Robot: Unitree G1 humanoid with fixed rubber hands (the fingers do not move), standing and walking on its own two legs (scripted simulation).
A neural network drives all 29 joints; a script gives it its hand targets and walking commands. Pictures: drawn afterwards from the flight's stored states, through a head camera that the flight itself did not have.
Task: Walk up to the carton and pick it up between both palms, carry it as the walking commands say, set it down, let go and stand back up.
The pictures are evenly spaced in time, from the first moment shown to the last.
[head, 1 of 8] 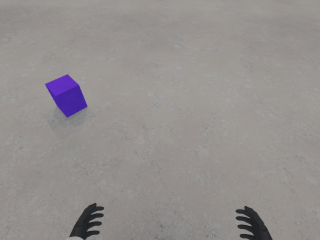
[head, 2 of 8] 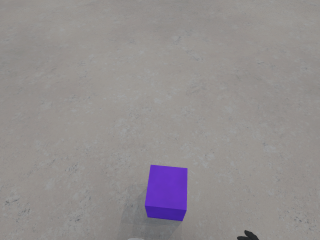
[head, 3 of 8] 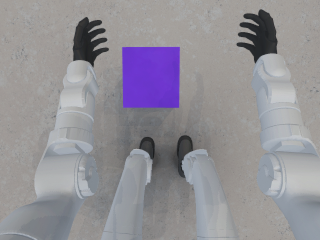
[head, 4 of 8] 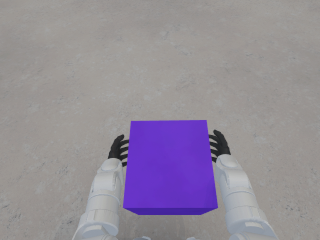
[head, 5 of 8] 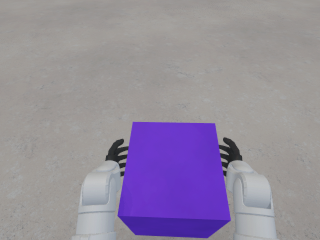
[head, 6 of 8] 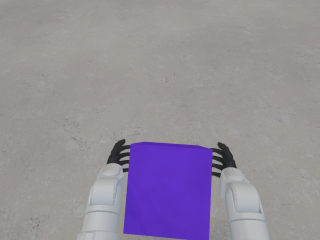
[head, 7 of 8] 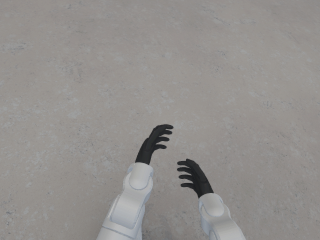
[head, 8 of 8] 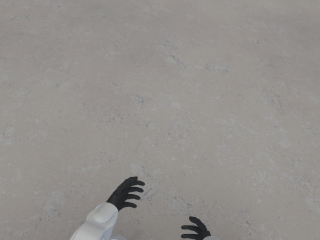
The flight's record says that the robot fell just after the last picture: yes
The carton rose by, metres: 0.66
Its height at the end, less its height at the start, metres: -0.03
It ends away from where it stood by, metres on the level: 4.35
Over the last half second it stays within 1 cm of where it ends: yes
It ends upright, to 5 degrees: no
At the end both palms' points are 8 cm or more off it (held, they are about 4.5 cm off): yes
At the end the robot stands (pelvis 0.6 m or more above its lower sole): no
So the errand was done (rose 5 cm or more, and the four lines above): no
